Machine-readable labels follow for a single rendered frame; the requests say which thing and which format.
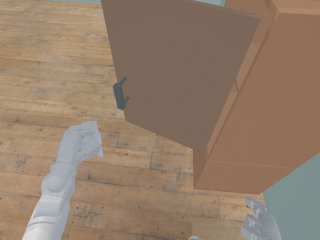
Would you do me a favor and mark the left robot forearm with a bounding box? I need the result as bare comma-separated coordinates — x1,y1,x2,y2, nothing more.
22,162,77,240

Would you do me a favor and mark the handle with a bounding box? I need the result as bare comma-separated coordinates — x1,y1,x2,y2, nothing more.
112,77,130,110

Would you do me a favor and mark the cupboard door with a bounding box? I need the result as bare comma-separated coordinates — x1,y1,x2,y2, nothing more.
100,0,262,154

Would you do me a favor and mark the left robot hand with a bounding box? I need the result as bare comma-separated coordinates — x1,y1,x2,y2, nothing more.
55,121,104,168

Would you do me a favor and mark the right robot hand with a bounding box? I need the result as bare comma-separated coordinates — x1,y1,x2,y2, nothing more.
241,196,282,240

